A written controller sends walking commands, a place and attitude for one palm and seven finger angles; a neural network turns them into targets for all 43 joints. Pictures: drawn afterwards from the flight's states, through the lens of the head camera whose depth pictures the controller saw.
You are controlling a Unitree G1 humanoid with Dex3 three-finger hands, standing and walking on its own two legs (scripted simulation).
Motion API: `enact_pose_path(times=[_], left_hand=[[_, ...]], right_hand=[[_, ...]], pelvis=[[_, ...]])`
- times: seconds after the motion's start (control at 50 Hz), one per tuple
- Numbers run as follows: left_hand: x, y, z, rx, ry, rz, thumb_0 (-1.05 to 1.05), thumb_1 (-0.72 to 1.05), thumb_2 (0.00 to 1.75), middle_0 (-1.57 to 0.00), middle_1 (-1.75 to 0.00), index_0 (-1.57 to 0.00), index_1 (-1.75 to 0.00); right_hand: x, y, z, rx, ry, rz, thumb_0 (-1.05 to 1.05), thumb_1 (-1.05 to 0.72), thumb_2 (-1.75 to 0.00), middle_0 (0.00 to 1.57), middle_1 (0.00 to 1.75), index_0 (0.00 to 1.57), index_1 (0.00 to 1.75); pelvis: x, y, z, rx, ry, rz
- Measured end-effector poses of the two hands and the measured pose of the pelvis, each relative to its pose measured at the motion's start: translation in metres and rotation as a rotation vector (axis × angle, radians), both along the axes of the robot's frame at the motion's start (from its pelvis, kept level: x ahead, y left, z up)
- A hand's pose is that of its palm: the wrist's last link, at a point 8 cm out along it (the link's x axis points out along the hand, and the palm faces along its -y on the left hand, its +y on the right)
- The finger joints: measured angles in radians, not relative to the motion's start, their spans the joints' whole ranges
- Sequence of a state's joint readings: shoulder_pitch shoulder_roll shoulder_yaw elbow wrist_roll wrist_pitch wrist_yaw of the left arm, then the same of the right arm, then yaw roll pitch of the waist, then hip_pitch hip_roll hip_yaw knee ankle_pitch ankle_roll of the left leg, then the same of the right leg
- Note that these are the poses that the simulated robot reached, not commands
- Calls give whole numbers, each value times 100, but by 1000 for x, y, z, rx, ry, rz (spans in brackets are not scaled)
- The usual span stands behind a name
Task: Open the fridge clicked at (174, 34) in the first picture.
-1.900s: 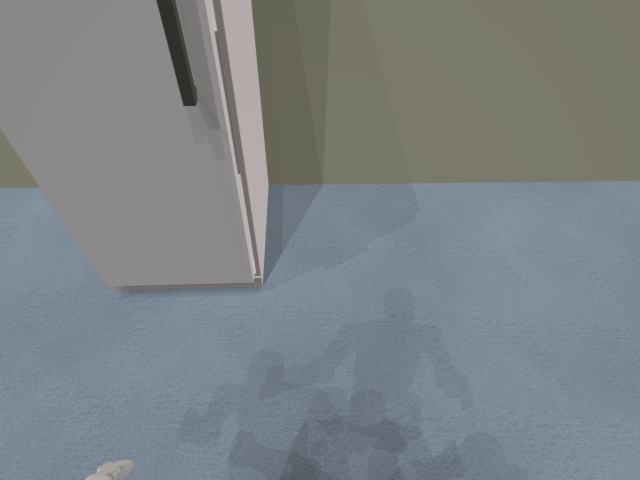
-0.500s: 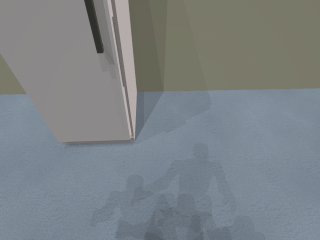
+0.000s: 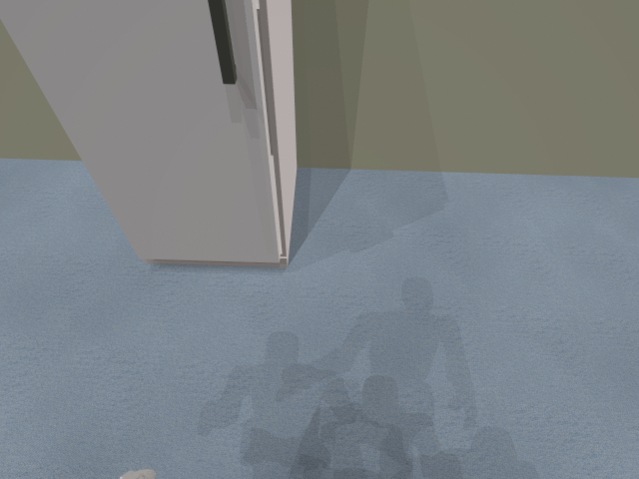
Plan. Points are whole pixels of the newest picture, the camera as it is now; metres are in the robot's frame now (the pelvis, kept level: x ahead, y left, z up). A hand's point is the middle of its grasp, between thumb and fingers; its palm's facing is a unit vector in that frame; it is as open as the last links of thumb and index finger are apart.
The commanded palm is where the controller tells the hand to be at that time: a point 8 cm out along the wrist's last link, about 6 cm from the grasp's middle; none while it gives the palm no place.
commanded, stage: walk to a spot facing it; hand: right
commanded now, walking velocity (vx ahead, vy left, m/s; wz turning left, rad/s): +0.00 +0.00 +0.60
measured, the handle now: out of the picture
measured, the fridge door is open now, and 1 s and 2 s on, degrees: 0 0 0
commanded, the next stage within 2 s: none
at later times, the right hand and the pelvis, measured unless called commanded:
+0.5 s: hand out of the picture +0.06 -0.18 -0.15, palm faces -0.18 +0.95 -0.27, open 7.4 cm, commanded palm none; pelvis -0.03 +0.02 +0.00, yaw +15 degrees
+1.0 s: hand out of the picture +0.13 -0.21 -0.16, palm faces -0.52 +0.83 -0.22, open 7.4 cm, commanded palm none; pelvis -0.05 -0.06 +0.01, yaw +35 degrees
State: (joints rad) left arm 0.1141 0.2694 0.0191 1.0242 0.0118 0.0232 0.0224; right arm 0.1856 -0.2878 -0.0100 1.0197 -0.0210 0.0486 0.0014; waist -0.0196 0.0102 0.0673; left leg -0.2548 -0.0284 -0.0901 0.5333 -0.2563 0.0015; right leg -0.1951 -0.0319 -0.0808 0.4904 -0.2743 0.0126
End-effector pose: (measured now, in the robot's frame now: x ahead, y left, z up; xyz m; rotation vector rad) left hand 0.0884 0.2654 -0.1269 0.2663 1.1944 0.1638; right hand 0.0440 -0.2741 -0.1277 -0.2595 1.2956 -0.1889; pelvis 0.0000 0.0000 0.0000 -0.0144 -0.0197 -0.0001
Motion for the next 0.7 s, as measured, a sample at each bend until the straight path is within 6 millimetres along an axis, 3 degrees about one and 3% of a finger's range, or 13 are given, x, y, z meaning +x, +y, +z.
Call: enact_pose_path(times=[0.1, 0.2, 0.34, 0.52, 0.64, 0.7], left_hand=[[-28, 0, -17, -41, 21, 66, 1, 91, 90, -20, -30, -20, -29], [-48, 14, -39, -77, 32, 131, 1, 91, 90, -20, -30, -20, -29], [-60, 26, -17, -78, 14, 187, 1, 91, 90, -20, -30, -20, -29], [-71, 29, 1, -23, -51, 273, 1, 91, 90, -20, -30, -19, -29], [-80, 7, 13, 10, -117, 327, 1, 91, 90, -20, -30, -19, -29], [-95, -11, 17, 39, -149, 361, 1, 91, 90, -20, -30, -19, -29]], right_hand=[[2, 22, -11, 30, 9, 41, 1, -91, -90, 20, 30, 20, 30], [3, 46, -13, 21, -8, 78, 1, -91, -90, 20, 30, 21, 30], [-5, 62, 5, 23, 24, 111, 1, -91, -90, 20, 30, 21, 30], [18, 49, 10, 25, -7, 194, 1, -91, -90, 21, 30, 21, 30], [40, 27, 1, 39, -33, 268, 1, -91, -90, 21, 30, 21, 30], [56, 12, -10, 56, -50, 308, 1, -91, -90, 20, 30, 21, 30]], pelvis=[[-8, 9, -10, -23, -2, 58], [-14, 23, -21, -14, -9, 109], [-22, 29, -1, -30, 24, 174], [-26, 13, 5, -22, 42, 272], [-32, -13, 2, -10, 46, 345], [-35, -31, -5, 4, 46, 374]])
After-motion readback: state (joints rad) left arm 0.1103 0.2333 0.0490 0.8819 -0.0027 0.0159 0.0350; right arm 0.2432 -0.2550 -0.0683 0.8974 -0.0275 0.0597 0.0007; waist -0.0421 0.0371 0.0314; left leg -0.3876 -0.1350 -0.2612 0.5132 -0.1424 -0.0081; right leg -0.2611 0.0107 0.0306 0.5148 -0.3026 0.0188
